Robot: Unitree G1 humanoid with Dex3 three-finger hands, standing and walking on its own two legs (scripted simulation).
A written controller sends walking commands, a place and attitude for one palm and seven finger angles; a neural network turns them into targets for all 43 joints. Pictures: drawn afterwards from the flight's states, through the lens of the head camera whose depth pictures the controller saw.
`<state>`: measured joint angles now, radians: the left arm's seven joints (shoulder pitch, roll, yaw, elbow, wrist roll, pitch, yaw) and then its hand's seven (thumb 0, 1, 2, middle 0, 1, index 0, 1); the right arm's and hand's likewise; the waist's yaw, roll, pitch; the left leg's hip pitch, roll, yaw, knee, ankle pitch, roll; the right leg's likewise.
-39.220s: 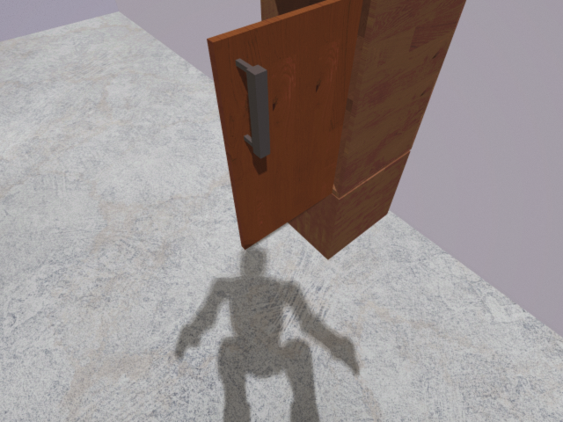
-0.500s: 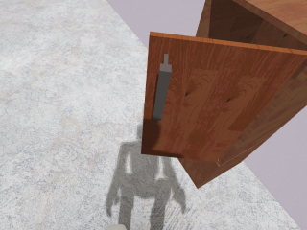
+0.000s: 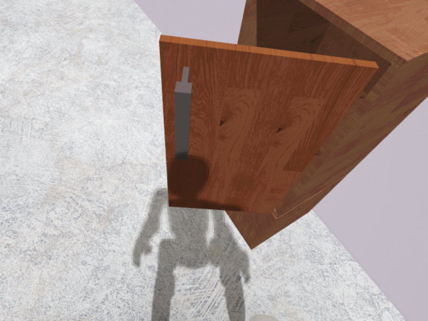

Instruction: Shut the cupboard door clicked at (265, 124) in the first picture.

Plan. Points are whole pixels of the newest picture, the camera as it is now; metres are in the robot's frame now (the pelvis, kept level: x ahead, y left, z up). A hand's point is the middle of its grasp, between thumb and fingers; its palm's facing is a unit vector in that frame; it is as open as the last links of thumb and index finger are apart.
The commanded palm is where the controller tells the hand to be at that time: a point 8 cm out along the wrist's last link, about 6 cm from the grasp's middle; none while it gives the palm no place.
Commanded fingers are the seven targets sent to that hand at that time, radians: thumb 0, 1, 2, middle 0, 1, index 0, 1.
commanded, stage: shuffle to correct the standing spot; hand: left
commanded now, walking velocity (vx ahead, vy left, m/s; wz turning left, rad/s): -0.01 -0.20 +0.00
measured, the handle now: (183, 117) +0.45 +0.09 +0.11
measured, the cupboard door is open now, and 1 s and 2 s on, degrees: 57 57 57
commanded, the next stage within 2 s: come to a stop and stand still in 0.32 s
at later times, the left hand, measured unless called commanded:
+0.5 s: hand out of the picture +0.05 +0.07 -0.21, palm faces +0.01 -0.99 -0.12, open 7.3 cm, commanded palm none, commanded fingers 0.00 0.90 0.90 -0.20 -0.30 -0.20 -0.30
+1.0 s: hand out of the picture +0.02 +0.06 -0.19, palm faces +0.08 -0.97 -0.25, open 7.3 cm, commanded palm none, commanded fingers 0.00 0.90 0.90 -0.20 -0.30 -0.20 -0.30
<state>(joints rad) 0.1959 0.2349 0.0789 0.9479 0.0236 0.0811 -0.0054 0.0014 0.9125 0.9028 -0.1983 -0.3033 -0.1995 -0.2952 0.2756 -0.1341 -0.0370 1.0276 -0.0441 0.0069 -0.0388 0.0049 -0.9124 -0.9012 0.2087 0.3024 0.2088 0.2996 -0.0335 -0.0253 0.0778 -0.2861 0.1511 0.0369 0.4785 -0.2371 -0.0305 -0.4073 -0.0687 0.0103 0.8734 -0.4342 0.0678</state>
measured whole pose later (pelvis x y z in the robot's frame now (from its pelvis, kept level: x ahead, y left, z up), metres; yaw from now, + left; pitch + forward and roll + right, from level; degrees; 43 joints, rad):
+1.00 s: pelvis +0.01 -0.14 -0.01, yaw +1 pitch +0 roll +2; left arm 0.28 0.19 0.05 0.99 0.04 0.01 0.06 0.00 0.91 0.90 -0.21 -0.30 -0.21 -0.30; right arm 0.14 -0.21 -0.07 0.96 0.00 0.08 0.00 0.01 -0.92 -0.90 0.20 0.30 0.20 0.30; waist 0.04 -0.06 0.10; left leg -0.42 -0.03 0.04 0.91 -0.46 -0.04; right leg -0.22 -0.14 0.01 0.52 -0.29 0.08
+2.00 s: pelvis -0.04 -0.02 -0.01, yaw -3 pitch -1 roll +1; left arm 0.31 0.14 -0.01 1.06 0.01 0.02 0.04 0.00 0.91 0.90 -0.20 -0.30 -0.20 -0.30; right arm 0.32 -0.15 0.01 1.06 -0.01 0.00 -0.02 0.02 -0.92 -0.90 0.21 0.30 0.21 0.30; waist -0.01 0.03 0.00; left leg -0.18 -0.09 0.10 0.37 -0.18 0.10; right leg -0.23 -0.03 0.05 0.48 -0.24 0.01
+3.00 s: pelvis -0.02 -0.08 -0.04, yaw +0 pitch +7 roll +2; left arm 0.35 0.14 0.09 0.15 -0.24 -0.48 -0.13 0.01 0.92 0.90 -0.29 -0.41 -0.30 -0.40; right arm 0.22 -0.27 -0.05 0.71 0.01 -0.30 -0.02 0.02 -0.92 -0.90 0.20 0.30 0.20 0.30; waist -0.04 -0.01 -0.13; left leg -0.51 -0.03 0.03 0.76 -0.38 0.01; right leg -0.51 0.02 -0.03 0.81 -0.43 -0.06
